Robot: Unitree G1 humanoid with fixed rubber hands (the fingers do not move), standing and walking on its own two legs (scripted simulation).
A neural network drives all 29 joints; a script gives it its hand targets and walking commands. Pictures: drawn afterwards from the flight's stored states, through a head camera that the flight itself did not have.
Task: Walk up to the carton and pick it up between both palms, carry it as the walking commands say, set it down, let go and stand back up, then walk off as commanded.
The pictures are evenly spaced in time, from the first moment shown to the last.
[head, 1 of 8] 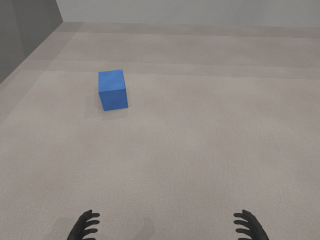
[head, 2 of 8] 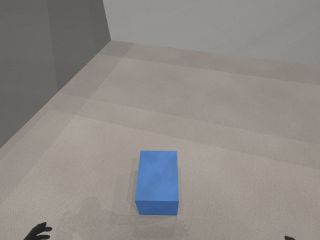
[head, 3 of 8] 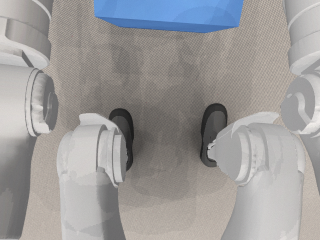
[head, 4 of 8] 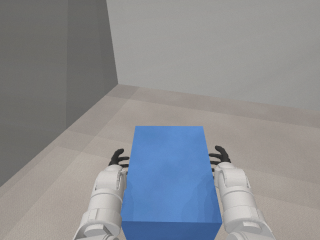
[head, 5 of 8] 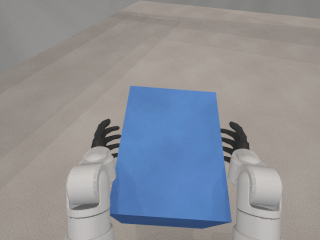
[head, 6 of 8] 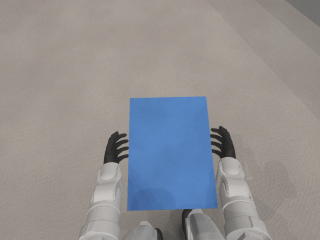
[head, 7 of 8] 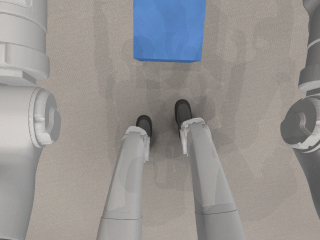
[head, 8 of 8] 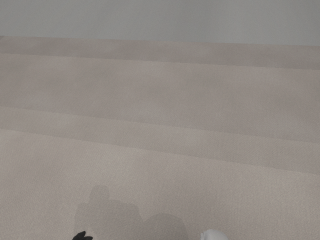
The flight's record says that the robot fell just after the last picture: no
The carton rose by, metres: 0.69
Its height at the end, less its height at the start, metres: +0.00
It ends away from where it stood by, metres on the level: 2.41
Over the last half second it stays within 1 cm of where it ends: yes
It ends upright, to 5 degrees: yes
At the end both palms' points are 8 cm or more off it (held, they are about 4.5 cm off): yes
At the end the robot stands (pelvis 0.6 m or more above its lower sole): yes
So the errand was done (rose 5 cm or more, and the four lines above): yes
